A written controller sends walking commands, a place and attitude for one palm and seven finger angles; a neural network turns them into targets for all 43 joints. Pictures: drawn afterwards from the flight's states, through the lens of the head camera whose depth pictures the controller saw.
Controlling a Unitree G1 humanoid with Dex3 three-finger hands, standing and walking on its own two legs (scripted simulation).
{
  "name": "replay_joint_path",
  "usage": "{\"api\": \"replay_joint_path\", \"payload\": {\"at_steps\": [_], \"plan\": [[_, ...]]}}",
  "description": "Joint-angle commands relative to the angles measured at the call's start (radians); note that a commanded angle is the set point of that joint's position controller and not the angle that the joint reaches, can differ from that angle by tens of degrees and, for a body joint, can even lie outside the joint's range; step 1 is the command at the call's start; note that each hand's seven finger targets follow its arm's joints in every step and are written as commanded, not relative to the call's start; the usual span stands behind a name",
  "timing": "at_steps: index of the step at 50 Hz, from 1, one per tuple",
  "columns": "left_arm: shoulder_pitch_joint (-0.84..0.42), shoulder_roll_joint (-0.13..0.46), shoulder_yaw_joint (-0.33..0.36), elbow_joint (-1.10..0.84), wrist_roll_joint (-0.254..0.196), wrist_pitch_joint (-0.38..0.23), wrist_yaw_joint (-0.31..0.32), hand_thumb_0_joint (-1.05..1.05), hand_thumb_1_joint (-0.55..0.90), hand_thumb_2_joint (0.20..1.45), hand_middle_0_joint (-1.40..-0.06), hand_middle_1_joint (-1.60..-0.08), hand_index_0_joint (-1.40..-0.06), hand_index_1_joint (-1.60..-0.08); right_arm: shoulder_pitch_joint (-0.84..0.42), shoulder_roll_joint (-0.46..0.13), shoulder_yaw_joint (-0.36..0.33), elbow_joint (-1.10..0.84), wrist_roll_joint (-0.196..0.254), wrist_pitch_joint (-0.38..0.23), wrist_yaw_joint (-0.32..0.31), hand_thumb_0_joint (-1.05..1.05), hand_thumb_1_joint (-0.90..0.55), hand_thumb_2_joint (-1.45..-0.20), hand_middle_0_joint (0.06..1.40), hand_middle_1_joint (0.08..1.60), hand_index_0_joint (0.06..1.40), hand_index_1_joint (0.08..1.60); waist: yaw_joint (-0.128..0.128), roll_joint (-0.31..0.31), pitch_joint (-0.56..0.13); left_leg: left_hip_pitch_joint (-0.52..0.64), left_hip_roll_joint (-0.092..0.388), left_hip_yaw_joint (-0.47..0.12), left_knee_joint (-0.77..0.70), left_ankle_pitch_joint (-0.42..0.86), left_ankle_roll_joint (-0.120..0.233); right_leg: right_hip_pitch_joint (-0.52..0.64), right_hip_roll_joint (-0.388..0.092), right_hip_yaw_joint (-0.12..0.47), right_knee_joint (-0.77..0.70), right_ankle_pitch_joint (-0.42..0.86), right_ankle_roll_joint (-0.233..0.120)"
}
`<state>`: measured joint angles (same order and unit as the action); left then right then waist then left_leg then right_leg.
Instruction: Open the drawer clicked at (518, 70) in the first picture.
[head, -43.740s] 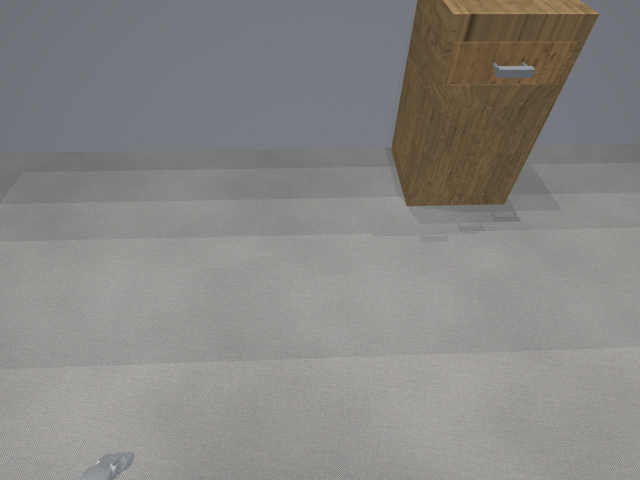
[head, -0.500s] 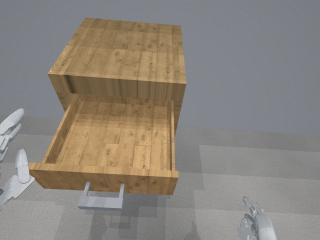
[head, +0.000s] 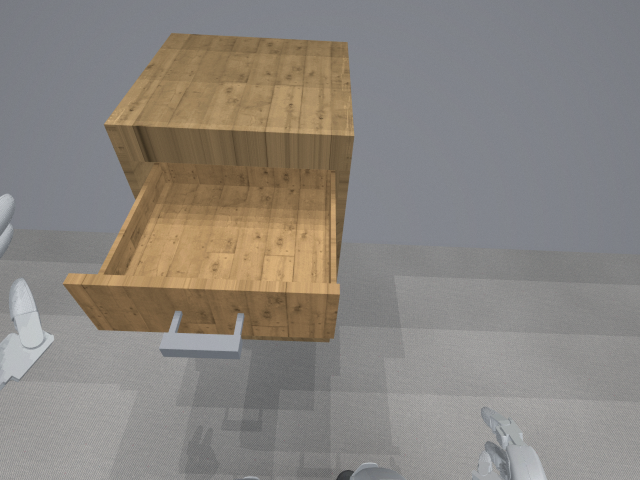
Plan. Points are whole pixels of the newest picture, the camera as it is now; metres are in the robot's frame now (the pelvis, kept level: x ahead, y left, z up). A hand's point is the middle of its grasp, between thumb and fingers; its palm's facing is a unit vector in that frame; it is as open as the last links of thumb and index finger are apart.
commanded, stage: step back with the hand held close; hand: left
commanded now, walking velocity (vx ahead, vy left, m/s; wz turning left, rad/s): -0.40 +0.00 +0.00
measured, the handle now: (205, 332) +0.35 +0.18 -0.08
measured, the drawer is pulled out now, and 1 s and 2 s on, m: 0.30 0.30 0.30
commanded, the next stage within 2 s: stop stepping back and stand still in 0.14 s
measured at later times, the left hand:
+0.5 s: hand out of the picture +0.09 +0.21 +0.20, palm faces +0.34 -0.86 -0.37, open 7.4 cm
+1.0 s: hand out of the picture +0.07 +0.22 +0.19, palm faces +0.28 -0.85 -0.45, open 7.4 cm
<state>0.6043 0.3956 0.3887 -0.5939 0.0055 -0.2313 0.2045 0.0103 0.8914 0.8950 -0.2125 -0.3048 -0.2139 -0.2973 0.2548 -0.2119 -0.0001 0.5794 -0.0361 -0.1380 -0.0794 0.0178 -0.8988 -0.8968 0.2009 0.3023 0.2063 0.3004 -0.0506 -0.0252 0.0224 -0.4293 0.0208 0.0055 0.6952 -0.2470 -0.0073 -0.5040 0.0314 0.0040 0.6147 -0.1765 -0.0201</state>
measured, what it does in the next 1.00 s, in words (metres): walks backwards: left foot, then right foot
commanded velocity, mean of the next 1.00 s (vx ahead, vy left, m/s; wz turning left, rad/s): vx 0.02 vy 0.00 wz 0.01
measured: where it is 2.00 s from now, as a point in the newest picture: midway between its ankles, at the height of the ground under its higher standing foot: outside the picture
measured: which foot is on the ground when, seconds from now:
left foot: down 0.00-0.04, up 0.06-0.16, down 0.18-0.42, up 0.44-0.64, down 0.66-1.00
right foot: down 0.00-0.18, up 0.20-0.40, down 0.42-1.00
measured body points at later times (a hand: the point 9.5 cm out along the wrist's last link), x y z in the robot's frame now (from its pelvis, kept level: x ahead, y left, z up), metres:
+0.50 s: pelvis -0.11 -0.01 +0.01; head -0.14 +0.01 +0.46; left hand +0.07 +0.25 +0.22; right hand +0.01 -0.25 -0.07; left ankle -0.05 +0.11 -0.67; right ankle -0.12 -0.12 -0.71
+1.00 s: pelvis -0.13 +0.00 +0.02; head -0.12 +0.01 +0.47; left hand +0.05 +0.26 +0.21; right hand +0.01 -0.24 -0.06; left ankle -0.12 +0.10 -0.71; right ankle -0.13 -0.11 -0.71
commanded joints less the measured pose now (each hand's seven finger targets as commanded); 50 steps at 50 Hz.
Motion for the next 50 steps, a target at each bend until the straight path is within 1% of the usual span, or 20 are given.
{"api": "replay_joint_path", "payload": {"at_steps": [1,3,4,7,8,9,11,13,17,19,20,22,25,31,33,36,41,44,47,50], "plan": [[-0.017,0.139,0.108,-0.183,-0.002,-0.036,0.037,0.000,0.900,0.900,-0.200,-0.300,-0.200,-0.300,-0.087,-0.118,-0.060,-0.148,0.001,-0.047,-0.004,0.000,-0.900,-0.900,0.200,0.300,0.200,0.300,0.023,-0.122,-0.133,-0.057,-0.017,-0.038,0.092,-0.432,0.012,0.030,-0.282,0.390,-0.415,-0.575,-0.096],[-0.084,0.184,0.119,-0.230,-0.003,-0.028,0.039,0.000,0.900,0.900,-0.200,-0.300,-0.200,-0.300,-0.072,-0.126,-0.061,-0.121,-0.012,-0.014,-0.010,0.000,-0.900,-0.900,0.200,0.300,0.200,0.300,0.025,-0.195,-0.201,0.144,-0.050,-0.008,0.343,-0.387,-0.003,-0.109,-0.369,0.402,-0.500,-0.601,-0.139],[-0.065,0.163,0.102,-0.222,-0.002,-0.032,0.027,0.000,0.900,0.900,-0.200,-0.300,-0.200,-0.300,-0.064,-0.109,-0.046,-0.107,-0.021,-0.005,-0.010,0.000,-0.900,-0.900,0.200,0.300,0.200,0.300,0.016,-0.241,-0.233,0.199,-0.037,-0.005,0.323,-0.348,0.006,-0.082,-0.325,0.291,-0.449,-0.453,-0.122],[-0.058,0.143,0.071,-0.212,-0.005,-0.055,-0.005,0.000,0.900,0.900,-0.200,-0.300,-0.200,-0.300,-0.059,-0.119,-0.016,-0.119,-0.016,0.014,-0.020,0.000,-0.900,-0.900,0.200,0.300,0.200,0.300,-0.008,-0.042,-0.148,0.186,-0.044,0.012,-0.073,-0.320,0.019,-0.067,-0.199,0.128,-0.309,-0.414,-0.036],[-0.105,0.143,0.067,-0.222,-0.003,-0.064,-0.008,0.000,0.900,0.900,-0.200,-0.300,-0.200,-0.300,-0.077,-0.144,-0.016,-0.118,-0.028,0.012,-0.027,0.000,-0.900,-0.900,0.200,0.300,0.200,0.300,-0.019,0.158,-0.077,0.035,0.067,-0.133,-0.295,-0.393,0.074,-0.036,-0.114,0.079,-0.034,-0.412,-0.012],[-0.117,0.109,0.063,-0.247,0.001,-0.078,0.007,0.000,0.900,0.900,-0.200,-0.300,-0.200,-0.300,-0.104,-0.159,-0.024,-0.132,-0.042,-0.021,-0.031,0.000,-0.900,-0.900,0.200,0.300,0.200,0.300,-0.008,0.408,0.008,-0.264,0.330,-0.477,-0.542,-0.461,0.186,0.055,0.061,-0.020,0.425,-0.383,0.037],[-0.135,0.154,0.111,-0.230,-0.003,-0.070,0.007,0.000,0.900,0.900,-0.200,-0.300,-0.200,-0.300,-0.103,-0.094,-0.043,-0.088,-0.011,-0.058,-0.019,0.000,-0.900,-0.900,0.200,0.300,0.200,0.300,0.034,0.220,-0.037,-0.218,0.339,-0.265,-0.399,-0.010,0.192,0.046,0.026,0.081,0.756,-0.296,0.049],[-0.021,0.110,0.079,-0.199,-0.044,-0.057,-0.036,0.000,0.900,0.900,-0.200,-0.300,-0.200,-0.300,-0.104,-0.122,-0.068,-0.121,0.030,-0.063,0.021,0.000,-0.900,-0.900,0.200,0.300,0.200,0.300,0.051,0.217,-0.085,-0.079,0.262,-0.147,-0.359,-0.100,0.142,0.029,0.034,0.018,0.622,-0.284,0.063],[-0.056,0.133,0.071,-0.203,-0.021,-0.050,-0.020,0.000,0.900,0.900,-0.200,-0.300,-0.200,-0.300,-0.108,-0.118,-0.027,-0.101,0.032,-0.071,0.025,0.000,-0.900,-0.900,0.200,0.300,0.200,0.300,0.042,0.228,-0.021,-0.105,0.245,-0.192,-0.377,-0.397,0.092,0.262,-0.016,-0.027,0.064,-0.304,0.031],[-0.114,0.152,0.073,-0.226,-0.007,-0.050,-0.033,0.000,0.900,0.900,-0.200,-0.300,-0.200,-0.300,-0.114,-0.119,-0.024,-0.095,0.032,-0.068,0.020,0.000,-0.900,-0.900,0.200,0.300,0.200,0.300,0.044,0.167,-0.036,-0.146,0.163,-0.095,-0.272,-0.411,0.054,0.409,-0.030,-0.035,-0.144,-0.249,0.015],[-0.140,0.165,0.074,-0.213,-0.005,-0.050,-0.038,0.000,0.900,0.900,-0.200,-0.300,-0.200,-0.300,-0.098,-0.116,-0.030,-0.082,0.036,-0.067,0.022,0.000,-0.900,-0.900,0.200,0.300,0.200,0.300,0.036,0.038,-0.032,-0.110,0.080,-0.003,-0.093,-0.373,0.028,0.352,-0.097,0.027,-0.257,-0.245,-0.016],[-0.227,0.235,0.117,-0.195,-0.025,-0.053,-0.038,0.000,0.900,0.900,-0.200,-0.300,-0.200,-0.300,-0.116,-0.117,-0.036,-0.072,0.044,-0.069,0.019,0.000,-0.900,-0.900,0.200,0.300,0.200,0.300,0.039,-0.240,0.002,-0.110,-0.025,0.005,0.421,-0.203,0.009,0.136,-0.400,0.429,-0.501,-0.330,-0.157],[-0.117,0.147,0.075,-0.078,-0.028,-0.046,-0.062,0.000,0.900,0.900,-0.200,-0.300,-0.200,-0.300,-0.114,-0.109,-0.038,-0.048,0.037,-0.061,0.009,0.000,-0.900,-0.900,0.200,0.300,0.200,0.300,0.022,-0.097,0.031,-0.025,0.002,-0.029,0.465,-0.106,-0.003,0.003,-0.337,0.286,-0.461,-0.365,-0.145],[-0.024,0.117,0.036,-0.171,-0.009,-0.068,-0.044,0.000,0.900,0.900,-0.200,-0.300,-0.200,-0.300,-0.079,-0.105,-0.015,-0.084,0.021,-0.089,-0.016,0.000,-0.900,-0.900,0.200,0.300,0.200,0.300,0.018,0.013,-0.062,0.205,0.009,0.041,-0.383,-0.127,0.056,0.218,-0.193,0.084,-0.302,-0.288,-0.044],[-0.026,0.140,0.043,-0.244,-0.007,-0.078,-0.038,0.000,0.900,0.900,-0.200,-0.300,-0.200,-0.300,-0.084,-0.145,-0.040,-0.122,0.014,-0.100,-0.016,0.000,-0.900,-0.900,0.200,0.300,0.200,0.300,0.035,0.271,-0.087,0.253,0.224,-0.258,-0.468,-0.085,0.133,0.156,-0.053,-0.021,0.013,-0.178,0.007],[-0.004,0.201,0.104,-0.331,-0.013,-0.071,-0.035,0.000,0.900,0.900,-0.200,-0.300,-0.200,-0.300,-0.116,-0.104,-0.031,-0.108,0.017,-0.104,-0.008,0.000,-0.900,-0.900,0.200,0.300,0.200,0.300,0.031,0.278,-0.089,0.157,0.251,-0.256,-0.472,-0.051,0.137,0.153,-0.064,-0.030,0.112,-0.288,0.020],[0.027,0.160,0.093,-0.251,-0.024,-0.052,-0.035,0.000,0.900,0.900,-0.200,-0.300,-0.200,-0.300,-0.103,-0.133,-0.027,-0.083,0.043,-0.109,0.004,0.000,-0.900,-0.900,0.200,0.300,0.200,0.300,0.030,0.159,-0.062,0.125,0.189,-0.113,-0.299,0.144,0.093,0.329,-0.045,-0.076,-0.203,-0.052,0.026],[0.023,0.164,0.114,-0.166,-0.036,-0.050,-0.036,0.000,0.900,0.900,-0.200,-0.300,-0.200,-0.300,-0.106,-0.130,-0.035,-0.080,0.043,-0.081,0.007,0.000,-0.900,-0.900,0.200,0.300,0.200,0.300,0.016,0.006,-0.060,0.027,0.097,-0.045,-0.203,-0.079,0.057,0.364,-0.154,0.097,-0.229,0.068,-0.037],[0.027,0.133,0.092,-0.138,-0.046,-0.033,-0.046,0.000,0.900,0.900,-0.200,-0.300,-0.200,-0.300,-0.084,-0.111,-0.045,-0.076,0.049,-0.049,0.017,0.000,-0.900,-0.900,0.200,0.300,0.200,0.300,0.010,-0.117,-0.063,0.092,0.017,0.028,-0.061,-0.166,0.035,0.243,-0.263,0.263,-0.378,-0.229,-0.096],[0.008,0.132,0.082,-0.183,-0.039,-0.035,-0.043,0.000,0.900,0.900,-0.200,-0.300,-0.200,-0.300,-0.110,-0.098,-0.029,-0.086,0.042,-0.047,0.016,0.000,-0.900,-0.900,0.200,0.300,0.200,0.300,0.008,-0.077,-0.074,0.150,0.032,0.014,-0.216,-0.049,0.042,0.288,-0.217,0.140,-0.299,-0.044,-0.066]]}}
